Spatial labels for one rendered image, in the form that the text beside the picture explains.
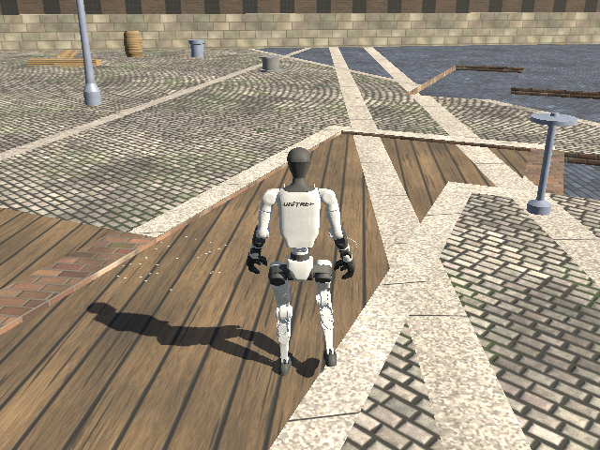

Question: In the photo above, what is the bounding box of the right robot upper arm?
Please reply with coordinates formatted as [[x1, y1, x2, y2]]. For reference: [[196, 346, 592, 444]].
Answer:
[[319, 188, 343, 240]]

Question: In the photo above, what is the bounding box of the robot left hand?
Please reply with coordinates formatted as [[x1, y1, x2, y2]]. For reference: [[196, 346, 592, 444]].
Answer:
[[247, 253, 267, 274]]

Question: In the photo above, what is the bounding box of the robot left forearm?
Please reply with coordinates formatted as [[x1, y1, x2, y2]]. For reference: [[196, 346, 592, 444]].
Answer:
[[249, 225, 265, 259]]

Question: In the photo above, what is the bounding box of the robot right forearm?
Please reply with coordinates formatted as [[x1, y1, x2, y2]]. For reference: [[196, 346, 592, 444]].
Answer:
[[334, 225, 353, 263]]

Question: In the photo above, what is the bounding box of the robot right hand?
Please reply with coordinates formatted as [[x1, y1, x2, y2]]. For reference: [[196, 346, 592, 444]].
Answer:
[[334, 258, 355, 279]]

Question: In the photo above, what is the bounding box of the robot left shin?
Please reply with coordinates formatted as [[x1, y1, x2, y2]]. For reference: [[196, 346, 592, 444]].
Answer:
[[276, 305, 291, 364]]

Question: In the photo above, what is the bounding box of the robot torso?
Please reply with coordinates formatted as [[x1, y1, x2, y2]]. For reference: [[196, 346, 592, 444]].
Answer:
[[277, 184, 321, 281]]

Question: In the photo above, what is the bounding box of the left robot upper arm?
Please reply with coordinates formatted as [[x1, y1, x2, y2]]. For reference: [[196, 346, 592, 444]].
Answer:
[[256, 188, 279, 239]]

